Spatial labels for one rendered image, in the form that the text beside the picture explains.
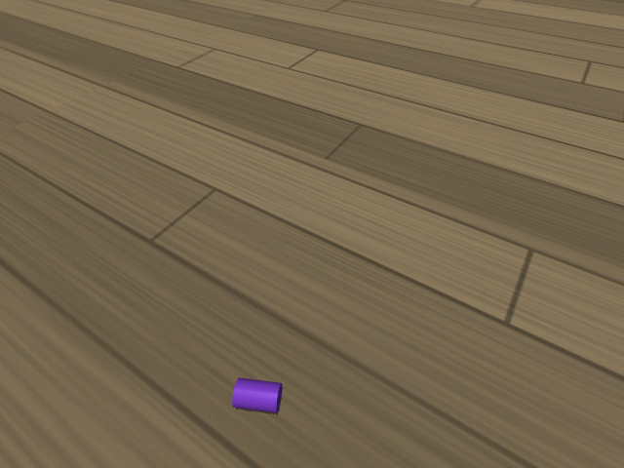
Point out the can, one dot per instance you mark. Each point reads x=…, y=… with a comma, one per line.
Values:
x=254, y=394

